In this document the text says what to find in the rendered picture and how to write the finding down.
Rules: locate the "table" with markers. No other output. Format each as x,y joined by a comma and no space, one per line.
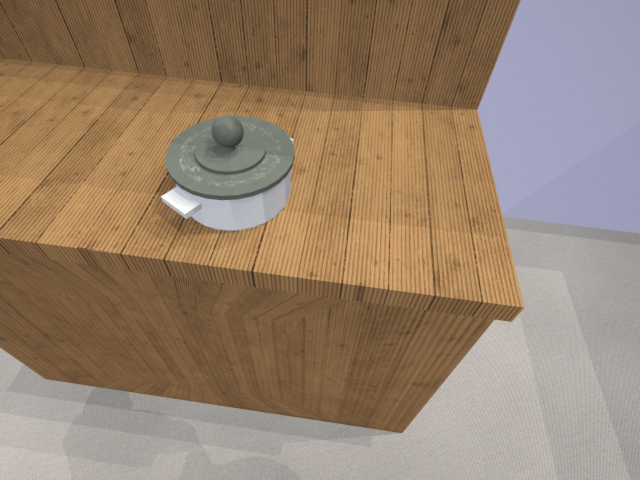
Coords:
355,302

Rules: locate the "lid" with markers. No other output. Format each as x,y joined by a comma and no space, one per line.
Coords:
202,167

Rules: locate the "knob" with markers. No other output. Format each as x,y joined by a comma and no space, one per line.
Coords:
227,131

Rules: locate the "pot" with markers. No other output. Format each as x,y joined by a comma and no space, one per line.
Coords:
231,215

